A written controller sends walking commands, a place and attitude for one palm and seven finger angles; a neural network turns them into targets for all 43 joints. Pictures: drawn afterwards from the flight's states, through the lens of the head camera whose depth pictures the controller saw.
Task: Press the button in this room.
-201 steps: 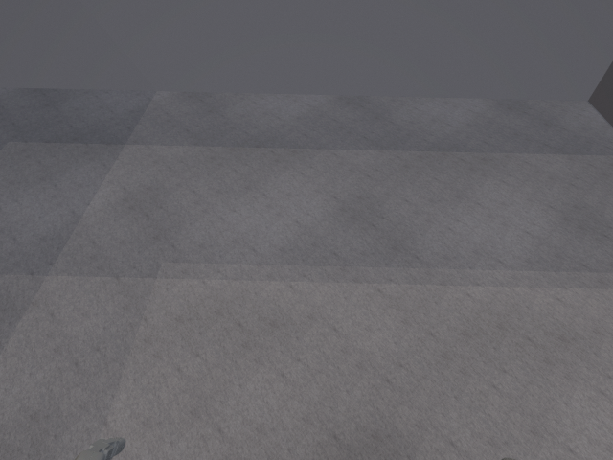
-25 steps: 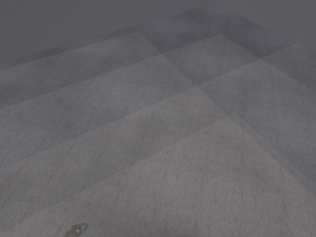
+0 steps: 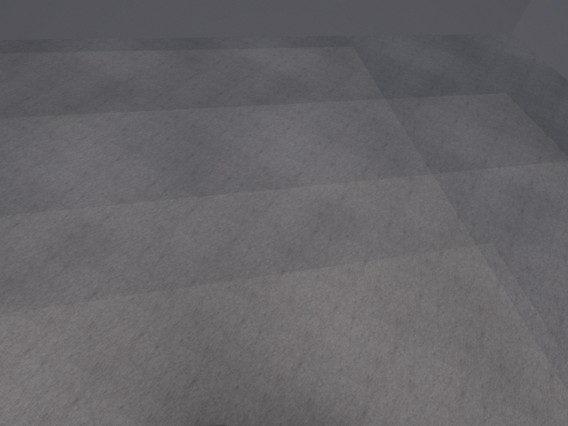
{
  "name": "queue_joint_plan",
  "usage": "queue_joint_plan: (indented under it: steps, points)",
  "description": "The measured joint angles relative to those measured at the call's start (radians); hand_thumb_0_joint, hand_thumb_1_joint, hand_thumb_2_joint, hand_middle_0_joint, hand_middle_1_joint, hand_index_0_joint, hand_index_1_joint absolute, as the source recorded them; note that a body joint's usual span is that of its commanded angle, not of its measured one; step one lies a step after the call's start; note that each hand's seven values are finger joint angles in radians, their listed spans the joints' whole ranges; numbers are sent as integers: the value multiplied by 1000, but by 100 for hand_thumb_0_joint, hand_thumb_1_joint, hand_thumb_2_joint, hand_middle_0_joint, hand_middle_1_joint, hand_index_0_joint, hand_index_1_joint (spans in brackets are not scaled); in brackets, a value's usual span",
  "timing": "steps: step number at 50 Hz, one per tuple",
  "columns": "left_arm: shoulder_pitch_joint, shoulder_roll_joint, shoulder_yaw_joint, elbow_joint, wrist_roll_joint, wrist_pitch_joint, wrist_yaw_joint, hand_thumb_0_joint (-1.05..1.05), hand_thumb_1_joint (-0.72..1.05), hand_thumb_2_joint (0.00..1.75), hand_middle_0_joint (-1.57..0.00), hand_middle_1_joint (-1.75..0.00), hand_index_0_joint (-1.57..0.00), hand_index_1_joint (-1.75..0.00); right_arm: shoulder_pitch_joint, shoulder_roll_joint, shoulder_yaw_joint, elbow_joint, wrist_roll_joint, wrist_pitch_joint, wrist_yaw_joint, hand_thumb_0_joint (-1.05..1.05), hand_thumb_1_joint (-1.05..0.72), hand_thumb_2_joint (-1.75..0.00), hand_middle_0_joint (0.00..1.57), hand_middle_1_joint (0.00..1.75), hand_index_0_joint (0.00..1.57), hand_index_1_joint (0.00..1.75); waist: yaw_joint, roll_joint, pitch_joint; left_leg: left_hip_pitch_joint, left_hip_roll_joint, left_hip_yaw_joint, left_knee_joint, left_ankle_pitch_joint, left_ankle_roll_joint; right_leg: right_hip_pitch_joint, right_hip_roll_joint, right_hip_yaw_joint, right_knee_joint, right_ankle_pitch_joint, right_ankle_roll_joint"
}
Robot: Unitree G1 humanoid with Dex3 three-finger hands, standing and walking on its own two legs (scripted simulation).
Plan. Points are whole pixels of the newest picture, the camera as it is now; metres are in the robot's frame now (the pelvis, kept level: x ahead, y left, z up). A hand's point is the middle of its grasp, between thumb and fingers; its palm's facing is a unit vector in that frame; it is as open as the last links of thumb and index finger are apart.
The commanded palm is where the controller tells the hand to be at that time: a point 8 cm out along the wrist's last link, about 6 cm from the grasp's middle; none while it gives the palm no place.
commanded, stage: turn or walk to find it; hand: left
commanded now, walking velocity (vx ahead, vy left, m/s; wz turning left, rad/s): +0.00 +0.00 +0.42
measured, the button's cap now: out of the picture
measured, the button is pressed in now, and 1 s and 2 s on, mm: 0 0 0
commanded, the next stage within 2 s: none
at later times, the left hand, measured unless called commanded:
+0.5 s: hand out of the picture +0.07 +0.20 -0.13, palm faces +0.18 -0.95 -0.26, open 7.4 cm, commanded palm none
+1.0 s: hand out of the picture -0.13 +0.20 -0.18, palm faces +0.46 -0.86 -0.23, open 7.3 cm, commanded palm none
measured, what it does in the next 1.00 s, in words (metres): steps on the spot, turning left: right foot, then left foot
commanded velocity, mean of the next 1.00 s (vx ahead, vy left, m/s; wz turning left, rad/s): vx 0.00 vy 0.00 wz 0.42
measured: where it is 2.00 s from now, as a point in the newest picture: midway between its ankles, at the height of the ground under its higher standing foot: outside the picture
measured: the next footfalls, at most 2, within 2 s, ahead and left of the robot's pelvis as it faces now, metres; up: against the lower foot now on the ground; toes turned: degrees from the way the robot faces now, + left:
right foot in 0.50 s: +0.03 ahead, -0.12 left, +0.00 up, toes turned +9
left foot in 0.96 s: -0.06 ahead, +0.12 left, +0.00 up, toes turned +29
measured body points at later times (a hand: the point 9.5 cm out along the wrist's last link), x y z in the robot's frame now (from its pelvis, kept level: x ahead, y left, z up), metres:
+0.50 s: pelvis -0.02 -0.01 +0.01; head +0.01 -0.03 +0.46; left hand +0.06 +0.25 -0.11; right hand +0.05 -0.25 -0.15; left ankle +0.00 +0.10 -0.72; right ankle -0.01 -0.13 -0.72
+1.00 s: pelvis -0.06 +0.01 +0.00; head -0.04 +0.04 +0.45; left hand -0.15 +0.24 -0.16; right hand +0.14 -0.20 -0.13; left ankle -0.10 +0.10 -0.73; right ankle -0.01 -0.13 -0.72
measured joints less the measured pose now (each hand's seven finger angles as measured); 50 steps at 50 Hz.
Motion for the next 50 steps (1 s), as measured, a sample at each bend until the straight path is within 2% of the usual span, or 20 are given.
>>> queue_joint_plan:
  steps: [2,4,8,13,18,22,24,25,26,27,29,32,36,40,46,48,49,50]
  points:
    - [-3,14,6,13,1,22,4,0,91,90,-20,-30,-20,-30,-7,14,9,-11,-3,-11,-6,1,-91,-90,20,30,20,29,2,-2,-6,7,0,-4,-16,5,16,-59,32,53,152,-50,3]
    - [-13,19,10,22,1,28,-1,0,91,90,-20,-30,-20,-30,-7,21,16,-20,-5,-15,-15,1,-91,-90,20,30,20,29,-5,9,-13,22,-2,-19,-60,32,21,-102,52,81,256,-13,6]
    - [-39,20,12,7,0,14,-10,0,91,90,-20,-30,-20,-30,2,28,25,-20,-3,-20,-22,1,-91,-90,20,30,20,30,-9,29,-21,48,-19,-45,-146,89,34,-140,64,119,315,69,19]
    - [-77,13,10,-17,-2,9,-8,0,91,90,-20,-30,-20,-30,30,37,25,-14,-4,-19,-21,1,-91,-90,20,30,20,30,-24,42,-32,55,-43,-78,-192,126,41,-124,71,146,247,83,32]
    - [-119,-6,4,-38,-5,10,-4,0,91,90,-20,-30,-20,-30,66,35,17,-5,-10,-10,-19,1,-91,-90,20,30,20,30,-52,60,-34,39,-61,-111,-189,140,35,-83,92,154,134,46,28]
    - [-148,-30,-6,-60,-11,2,-3,0,91,90,-20,-30,-20,-30,94,22,7,7,-14,1,-18,1,-91,-90,20,30,20,30,-73,85,-32,9,-71,-144,-169,147,20,-26,119,153,-10,47,13]
    - [-151,-41,-12,-72,-14,-9,-2,0,91,90,-20,-30,-20,-30,107,13,1,13,-12,8,-16,1,-91,-90,20,30,20,30,-76,95,-36,-12,-78,-158,-147,145,7,22,131,147,-127,108,5]
    - [-148,-44,-15,-79,-14,-16,-2,0,91,90,-20,-30,-20,-30,116,10,-2,15,-9,10,-15,1,-91,-90,20,30,20,30,-75,94,-41,-27,-86,-163,-127,138,-1,57,132,144,-210,160,0]
    - [-145,-51,-17,-80,-10,-26,0,0,91,90,-20,-30,-20,-30,121,2,-6,18,-5,12,-13,1,-91,-90,20,30,20,30,-72,107,-43,-46,-83,-170,-93,124,-9,76,138,133,-250,163,-29]
    - [-142,-61,-22,-79,-6,-31,1,0,91,90,-20,-30,-20,-30,122,-6,-12,22,-3,17,-13,1,-91,-90,20,30,20,30,-72,123,-40,-72,-80,-175,-26,44,-19,75,144,120,-244,165,-53]
    - [-125,-73,-31,-81,-4,-32,1,0,91,90,-20,-30,-20,-30,129,-17,-23,26,-7,30,-11,1,-91,-90,20,30,20,30,-76,130,-43,-139,-85,-159,173,-76,-35,83,133,97,-239,168,-78]
    - [-96,-83,-33,-72,-5,-30,4,0,91,90,-20,-30,-21,-30,133,-31,-33,34,-11,42,-3,1,-91,-90,20,30,20,29,-74,126,-47,-205,-59,-128,415,-66,-55,115,116,70,-273,185,-84]
    - [-70,-88,-35,-55,-3,-34,4,0,90,90,-20,-30,-21,-30,133,-42,-37,40,-11,44,1,1,-91,-90,20,30,20,29,-74,121,-42,-224,-5,-118,524,-15,-82,139,99,25,-294,192,-82]
    - [-47,-86,-32,-43,3,-38,3,0,90,90,-20,-30,-21,-30,114,-42,-33,47,-9,52,0,1,-91,-90,20,30,19,29,-56,101,-31,-181,31,-100,444,-51,-97,138,74,-10,-282,184,-75]
    - [-17,-52,-19,-20,12,-34,-2,0,91,90,-21,-30,-21,-30,47,-28,-15,30,1,38,-2,1,-91,-90,19,30,19,29,-18,60,-4,-59,34,-39,150,-93,-85,105,27,-50,-216,159,-44]
    - [-4,-34,-12,-11,8,-27,-3,0,90,90,-21,-30,-21,-30,29,-26,-9,14,3,23,-1,1,-91,-90,19,30,19,29,-13,50,-5,0,28,-18,5,-1,-74,83,11,-65,-167,137,-24]
    - [-1,-19,-7,-5,3,-20,-4,0,90,90,-20,-30,-21,-30,16,-17,-7,10,1,13,-1,1,-91,-90,19,30,19,29,-9,29,-1,7,11,-9,-17,27,-41,64,-9,-57,-125,123,-16]
    - [0,-6,-2,1,0,-10,-2,0,91,90,-20,-30,-21,-30,4,-7,-3,3,0,4,-1,1,-91,-90,20,30,19,29,-1,10,3,3,0,-2,-7,26,-16,34,-13,-24,-59,56,-8]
